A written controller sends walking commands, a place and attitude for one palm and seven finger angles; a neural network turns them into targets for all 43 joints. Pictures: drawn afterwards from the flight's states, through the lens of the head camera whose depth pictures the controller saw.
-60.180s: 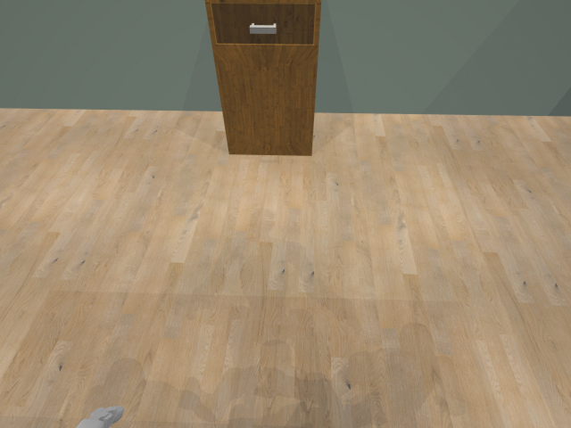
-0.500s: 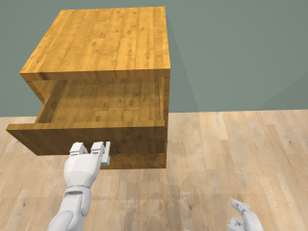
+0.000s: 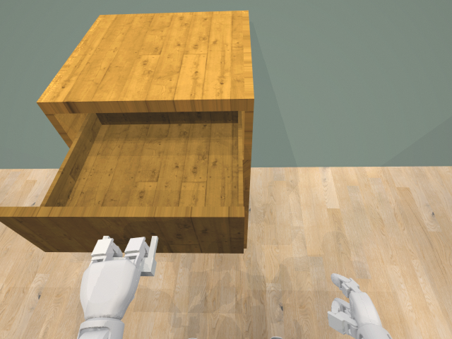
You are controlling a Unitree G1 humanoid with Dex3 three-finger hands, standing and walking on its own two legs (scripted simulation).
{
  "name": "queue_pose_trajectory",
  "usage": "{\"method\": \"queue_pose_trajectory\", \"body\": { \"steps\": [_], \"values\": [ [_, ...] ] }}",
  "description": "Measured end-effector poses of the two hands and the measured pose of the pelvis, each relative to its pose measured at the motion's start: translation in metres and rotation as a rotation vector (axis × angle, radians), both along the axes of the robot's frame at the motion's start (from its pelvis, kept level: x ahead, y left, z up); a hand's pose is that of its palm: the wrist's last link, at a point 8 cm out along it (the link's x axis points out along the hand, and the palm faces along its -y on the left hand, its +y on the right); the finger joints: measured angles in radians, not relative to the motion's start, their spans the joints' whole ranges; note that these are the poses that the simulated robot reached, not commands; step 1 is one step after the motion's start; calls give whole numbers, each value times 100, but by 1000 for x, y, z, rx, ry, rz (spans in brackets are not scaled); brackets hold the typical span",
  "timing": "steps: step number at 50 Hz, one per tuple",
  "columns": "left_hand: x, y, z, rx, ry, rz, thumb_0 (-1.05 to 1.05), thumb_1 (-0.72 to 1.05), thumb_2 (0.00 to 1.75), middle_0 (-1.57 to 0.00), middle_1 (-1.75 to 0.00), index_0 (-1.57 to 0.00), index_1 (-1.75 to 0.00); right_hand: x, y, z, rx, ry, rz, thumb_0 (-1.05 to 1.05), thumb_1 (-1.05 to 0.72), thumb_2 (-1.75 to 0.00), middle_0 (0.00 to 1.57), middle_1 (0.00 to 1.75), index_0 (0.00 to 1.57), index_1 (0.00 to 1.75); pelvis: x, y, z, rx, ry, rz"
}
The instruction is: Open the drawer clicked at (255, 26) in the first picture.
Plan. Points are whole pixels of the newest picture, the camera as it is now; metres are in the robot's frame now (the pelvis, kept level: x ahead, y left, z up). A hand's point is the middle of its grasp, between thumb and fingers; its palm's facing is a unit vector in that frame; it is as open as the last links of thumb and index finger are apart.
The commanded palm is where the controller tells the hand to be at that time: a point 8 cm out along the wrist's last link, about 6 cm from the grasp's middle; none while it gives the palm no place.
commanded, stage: pull the drawer open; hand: left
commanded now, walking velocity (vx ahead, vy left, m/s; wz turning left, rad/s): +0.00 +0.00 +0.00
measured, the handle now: (126, 254) +0.27 +0.21 -0.01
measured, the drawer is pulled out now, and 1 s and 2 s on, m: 0.26 0.30 0.30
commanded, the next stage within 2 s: open the thumb to release the handle in 0.70 s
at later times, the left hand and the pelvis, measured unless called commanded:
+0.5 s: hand (120, 312) +0.17 +0.20 -0.03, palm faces -0.01 -0.11 -0.99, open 5.9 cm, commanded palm +0.12 +0.21 +0.02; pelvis -0.01 -0.01 -0.01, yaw +0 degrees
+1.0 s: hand (120, 309) +0.18 +0.20 -0.03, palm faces +0.03 -0.08 -1.00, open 6.5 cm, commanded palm +0.15 +0.20 +0.02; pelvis +0.00 +0.00 -0.02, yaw +1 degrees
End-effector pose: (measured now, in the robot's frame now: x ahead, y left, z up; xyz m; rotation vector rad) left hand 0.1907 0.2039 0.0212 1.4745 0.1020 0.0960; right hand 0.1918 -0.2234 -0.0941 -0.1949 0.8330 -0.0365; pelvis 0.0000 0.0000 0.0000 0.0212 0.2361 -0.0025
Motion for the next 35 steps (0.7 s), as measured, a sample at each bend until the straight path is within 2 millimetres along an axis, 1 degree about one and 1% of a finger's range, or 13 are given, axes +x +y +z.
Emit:
{"method": "queue_pose_trajectory", "body": {
  "steps": [8, 21, 35],
  "values": [
    [-15, -1, 0, 3, -1, 2, 1, 67, 78, -29, -135, -41, -135, 5, 4, -1, 5, -19, 20, 1, -90, -90, 20, 30, 20, 30, -5, -2, -3, 3, -6, 0],
    [-36, -2, 2, -10, 14, 9, 1, 66, 75, -29, -135, -41, -135, -1, 1, -4, 8, -20, 28, 1, -90, -90, 20, 30, 20, 30, -7, -5, -6, 8, -3, -6],
    [-39, 0, 3, -27, 30, -7, 1, 67, 72, -26, -135, -38, -130, 0, -4, -9, 10, -23, 34, 1, -90, -90, 20, 30, 20, 30, -2, -5, -12, 15, 25, -22]
  ]
}}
